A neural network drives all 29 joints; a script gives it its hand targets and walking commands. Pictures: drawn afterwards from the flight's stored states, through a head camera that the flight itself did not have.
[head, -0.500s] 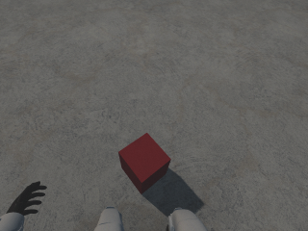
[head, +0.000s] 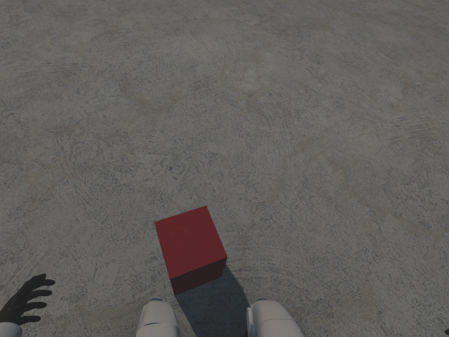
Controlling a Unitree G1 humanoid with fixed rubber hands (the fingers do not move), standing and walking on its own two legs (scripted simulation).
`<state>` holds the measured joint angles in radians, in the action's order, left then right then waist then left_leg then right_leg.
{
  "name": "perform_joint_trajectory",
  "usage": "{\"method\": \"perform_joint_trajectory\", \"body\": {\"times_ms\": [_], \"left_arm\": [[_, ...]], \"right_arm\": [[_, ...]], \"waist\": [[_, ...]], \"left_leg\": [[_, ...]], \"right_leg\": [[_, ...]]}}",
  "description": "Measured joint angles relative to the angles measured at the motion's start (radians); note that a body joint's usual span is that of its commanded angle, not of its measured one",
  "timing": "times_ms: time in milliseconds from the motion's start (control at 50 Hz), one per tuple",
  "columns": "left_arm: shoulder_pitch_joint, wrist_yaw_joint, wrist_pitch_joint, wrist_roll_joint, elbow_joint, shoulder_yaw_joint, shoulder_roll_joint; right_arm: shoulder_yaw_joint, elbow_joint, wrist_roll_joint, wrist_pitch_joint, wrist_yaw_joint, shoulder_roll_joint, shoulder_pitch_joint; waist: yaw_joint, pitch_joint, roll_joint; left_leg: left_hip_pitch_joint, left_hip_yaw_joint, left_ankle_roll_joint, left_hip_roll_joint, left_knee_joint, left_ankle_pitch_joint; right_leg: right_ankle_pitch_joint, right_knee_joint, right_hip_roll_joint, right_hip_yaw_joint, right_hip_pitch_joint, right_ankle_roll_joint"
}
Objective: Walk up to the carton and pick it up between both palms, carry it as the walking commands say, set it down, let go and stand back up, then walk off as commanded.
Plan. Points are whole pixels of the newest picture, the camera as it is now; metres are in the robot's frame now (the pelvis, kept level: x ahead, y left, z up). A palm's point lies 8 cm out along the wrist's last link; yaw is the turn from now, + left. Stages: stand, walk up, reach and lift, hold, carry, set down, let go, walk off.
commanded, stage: walk up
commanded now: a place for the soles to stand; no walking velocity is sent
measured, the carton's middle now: (190, 251) +0.45 +0.07 -0.58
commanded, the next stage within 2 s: none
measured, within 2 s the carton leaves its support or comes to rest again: neither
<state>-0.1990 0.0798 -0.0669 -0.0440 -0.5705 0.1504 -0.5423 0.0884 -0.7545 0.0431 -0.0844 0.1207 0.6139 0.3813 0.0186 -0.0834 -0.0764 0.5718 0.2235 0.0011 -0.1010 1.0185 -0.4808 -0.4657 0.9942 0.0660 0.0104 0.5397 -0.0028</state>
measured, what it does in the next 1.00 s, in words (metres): steps on the spot, turning left: left foot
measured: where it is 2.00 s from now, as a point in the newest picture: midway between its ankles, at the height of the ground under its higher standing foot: outside the picture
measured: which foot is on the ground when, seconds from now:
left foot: up 0.00-0.44, down 0.46-1.00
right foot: down 0.00-1.00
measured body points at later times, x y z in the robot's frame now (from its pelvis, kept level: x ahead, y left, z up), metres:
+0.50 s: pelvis +0.01 -0.05 +0.04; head +0.06 -0.04 +0.49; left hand -0.05 +0.32 -0.03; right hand +0.27 -0.32 -0.04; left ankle +0.01 +0.08 -0.67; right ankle +0.05 -0.16 -0.67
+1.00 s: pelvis +0.04 -0.05 +0.06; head +0.05 -0.04 +0.51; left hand +0.07 +0.32 -0.03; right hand +0.25 -0.32 -0.04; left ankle +0.01 +0.08 -0.67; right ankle +0.09 -0.17 -0.67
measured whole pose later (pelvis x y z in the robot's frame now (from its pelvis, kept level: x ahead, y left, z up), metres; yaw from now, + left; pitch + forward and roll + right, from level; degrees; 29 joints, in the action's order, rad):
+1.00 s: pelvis +0.04 -0.05 +0.06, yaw +19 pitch -1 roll -1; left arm -0.06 -0.01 0.05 0.00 -0.95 0.02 -0.46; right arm 0.01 -0.99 0.00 -0.03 -0.01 0.44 0.12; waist 0.00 -0.04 0.01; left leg 0.29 0.07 -0.01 0.00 0.62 -0.31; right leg -0.29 0.58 0.07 -0.11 0.26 -0.02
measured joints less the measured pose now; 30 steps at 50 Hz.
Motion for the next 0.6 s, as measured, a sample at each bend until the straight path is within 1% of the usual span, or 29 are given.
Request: {"method": "perform_joint_trajectory", "body": {"times_ms": [20,40,80,140,180,220,260,320,380,420,460,480,500,540,560,580,600], "left_arm": [[-0.008,-0.006,0.007,0.007,-0.010,-0.005,0.009],[-0.014,-0.011,0.011,0.014,-0.025,-0.012,0.024],[-0.023,-0.023,0.019,0.021,-0.063,-0.032,0.058],[-0.044,-0.040,0.042,0.023,-0.108,-0.059,0.084],[-0.069,-0.053,0.064,0.021,-0.127,-0.067,0.080],[-0.097,-0.067,0.085,0.022,-0.144,-0.065,0.064],[-0.122,-0.080,0.101,0.025,-0.158,-0.060,0.044],[-0.151,-0.091,0.115,0.025,-0.168,-0.053,0.017],[-0.167,-0.092,0.117,0.023,-0.165,-0.054,-0.002],[-0.172,-0.089,0.114,0.022,-0.161,-0.058,-0.009],[-0.179,-0.086,0.110,0.026,-0.158,-0.066,-0.011],[-0.177,-0.085,0.108,0.029,-0.158,-0.070,-0.009],[-0.168,-0.085,0.103,0.034,-0.161,-0.075,0.002],[-0.143,-0.089,0.094,0.038,-0.171,-0.089,0.028],[-0.131,-0.091,0.094,0.040,-0.179,-0.096,0.041],[-0.121,-0.092,0.097,0.042,-0.188,-0.101,0.053],[-0.113,-0.093,0.102,0.042,-0.198,-0.106,0.064]], "right_arm": [[0.002,-0.007,-0.002,0.010,0.005,-0.008,-0.023],[0.001,-0.014,-0.002,0.016,0.008,-0.019,-0.047],[-0.006,-0.026,-0.004,0.019,-0.005,-0.039,-0.086],[-0.018,-0.035,-0.010,0.025,-0.049,-0.066,-0.103],[-0.021,-0.033,-0.012,0.038,-0.076,-0.083,-0.111],[-0.022,-0.025,-0.008,0.053,-0.096,-0.095,-0.125],[-0.020,-0.013,-0.005,0.064,-0.112,-0.103,-0.144],[-0.017,0.003,-0.007,0.074,-0.130,-0.109,-0.178],[-0.015,0.015,-0.016,0.077,-0.141,-0.117,-0.214],[-0.015,0.017,-0.024,0.075,-0.144,-0.124,-0.232],[-0.015,0.018,-0.025,0.065,-0.144,-0.125,-0.237],[-0.012,0.018,-0.020,0.057,-0.141,-0.126,-0.235],[-0.012,0.016,-0.018,0.051,-0.136,-0.126,-0.230],[-0.017,0.004,-0.026,0.046,-0.128,-0.130,-0.216],[-0.022,-0.005,-0.029,0.047,-0.125,-0.133,-0.211],[-0.027,-0.015,-0.032,0.049,-0.122,-0.137,-0.208],[-0.033,-0.027,-0.034,0.052,-0.121,-0.140,-0.209]], "waist": [[0.002,-0.006,0.002],[0.002,-0.014,0.009],[-0.009,-0.026,0.027],[-0.038,-0.021,0.051],[-0.055,-0.013,0.062],[-0.069,-0.010,0.073],[-0.080,-0.013,0.084],[-0.095,-0.023,0.095],[-0.107,-0.034,0.091],[-0.112,-0.037,0.081],[-0.111,-0.028,0.073],[-0.107,-0.028,0.065],[-0.102,-0.028,0.064],[-0.090,-0.025,0.068],[-0.081,-0.021,0.069],[-0.071,-0.017,0.070],[-0.061,-0.012,0.072]], "left_leg": [[0.025,0.006,0.011,0.026,0.072,-0.041],[0.048,-0.006,0.017,0.051,0.142,-0.051],[0.067,-0.078,0.022,0.078,0.218,-0.030],[0.030,-0.199,0.021,0.097,0.167,-0.038],[-0.005,-0.231,0.025,0.122,0.110,-0.050],[-0.032,-0.225,0.028,0.146,0.078,-0.038],[-0.051,-0.206,0.027,0.156,0.058,-0.019],[-0.076,-0.200,0.023,0.140,0.006,-0.001],[-0.112,-0.221,0.026,0.114,-0.090,0.015],[-0.153,-0.242,0.032,0.108,-0.183,0.045],[-0.218,-0.255,0.049,0.112,-0.313,0.101],[-0.228,-0.255,0.040,0.121,-0.344,0.160],[-0.218,-0.249,0.030,0.125,-0.325,0.171],[-0.207,-0.232,0.024,0.125,-0.292,0.147],[-0.206,-0.222,0.021,0.123,-0.285,0.138],[-0.205,-0.213,0.017,0.121,-0.280,0.133],[-0.204,-0.203,0.011,0.118,-0.273,0.129]], "right_leg": [[-0.005,0.032,0.003,-0.017,0.007,-0.013],[-0.009,0.041,0.006,-0.035,0.000,-0.017],[-0.003,0.012,0.012,-0.066,-0.035,-0.006],[0.023,-0.066,0.020,-0.103,-0.091,0.016],[0.036,-0.110,0.027,-0.124,-0.119,0.022],[0.048,-0.148,0.034,-0.144,-0.143,0.025],[0.059,-0.183,0.040,-0.164,-0.166,0.027],[0.078,-0.230,0.054,-0.191,-0.195,0.028],[0.093,-0.260,0.076,-0.211,-0.209,0.023],[0.095,-0.262,0.094,-0.219,-0.208,0.016],[0.082,-0.236,0.112,-0.225,-0.195,0.006],[0.069,-0.202,0.125,-0.221,-0.181,0.006],[0.032,-0.170,0.114,-0.190,-0.165,0.006],[-0.059,-0.114,0.069,-0.118,-0.136,0.005],[-0.075,-0.109,0.051,-0.095,-0.129,0.008],[-0.059,-0.126,0.037,-0.081,-0.129,0.012],[-0.018,-0.171,0.025,-0.075,-0.139,0.016]]}}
